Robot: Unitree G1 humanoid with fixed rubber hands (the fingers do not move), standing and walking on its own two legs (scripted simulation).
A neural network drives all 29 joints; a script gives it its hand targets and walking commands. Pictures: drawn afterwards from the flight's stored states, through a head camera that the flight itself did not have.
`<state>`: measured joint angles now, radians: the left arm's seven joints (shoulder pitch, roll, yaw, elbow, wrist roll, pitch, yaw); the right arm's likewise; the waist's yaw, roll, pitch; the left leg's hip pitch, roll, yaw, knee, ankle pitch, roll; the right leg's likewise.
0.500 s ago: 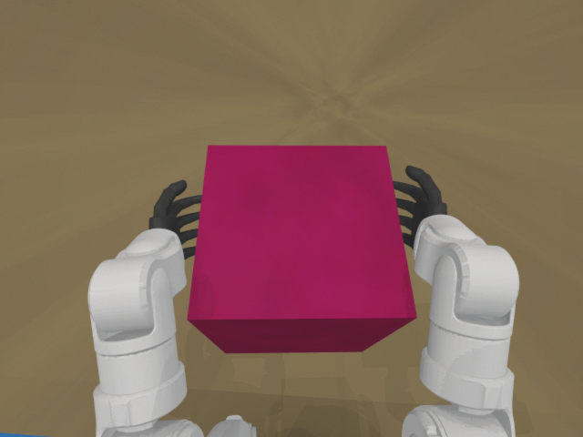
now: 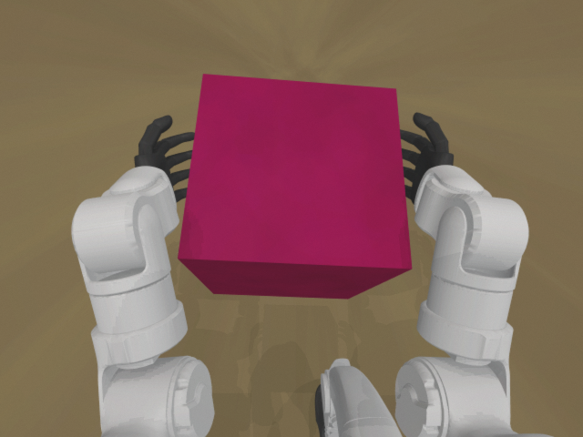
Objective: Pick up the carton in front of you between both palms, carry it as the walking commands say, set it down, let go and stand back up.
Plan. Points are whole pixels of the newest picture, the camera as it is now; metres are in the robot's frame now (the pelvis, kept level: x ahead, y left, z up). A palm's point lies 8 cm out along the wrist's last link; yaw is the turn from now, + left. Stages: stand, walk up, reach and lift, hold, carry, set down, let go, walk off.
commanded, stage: carry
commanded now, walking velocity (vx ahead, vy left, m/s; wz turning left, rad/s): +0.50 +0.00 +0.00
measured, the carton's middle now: (289, 208) +0.40 -0.02 +0.04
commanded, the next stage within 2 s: none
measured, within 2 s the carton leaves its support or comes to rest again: neither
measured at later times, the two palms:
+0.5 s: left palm out of the picture +0.73 +0.16 +0.20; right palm out of the picture +0.74 -0.13 +0.20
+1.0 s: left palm out of the picture +1.02 +0.14 +0.22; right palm out of the picture +1.05 -0.16 +0.22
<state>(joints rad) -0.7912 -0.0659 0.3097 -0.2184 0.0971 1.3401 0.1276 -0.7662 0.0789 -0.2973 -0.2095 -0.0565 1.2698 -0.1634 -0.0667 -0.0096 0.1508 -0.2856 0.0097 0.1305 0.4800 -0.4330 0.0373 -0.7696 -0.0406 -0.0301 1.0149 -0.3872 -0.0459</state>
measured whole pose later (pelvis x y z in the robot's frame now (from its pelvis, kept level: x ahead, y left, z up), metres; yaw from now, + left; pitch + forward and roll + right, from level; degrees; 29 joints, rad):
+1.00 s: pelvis +0.66 -0.03 +0.07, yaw +0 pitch +4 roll -1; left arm -0.83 -0.03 0.23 0.10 0.11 1.34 0.15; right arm -0.83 -0.02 -0.27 0.11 -0.09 1.34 -0.13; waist 0.07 0.01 0.01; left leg -0.47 -0.01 0.00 1.29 -0.48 0.03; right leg -0.49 0.03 -0.14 0.65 -0.36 -0.08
